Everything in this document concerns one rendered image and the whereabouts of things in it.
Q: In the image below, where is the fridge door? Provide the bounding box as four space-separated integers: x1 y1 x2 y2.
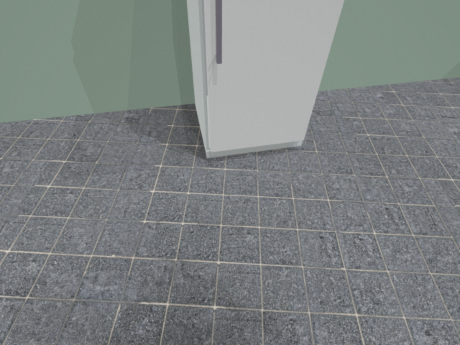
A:
204 0 344 152

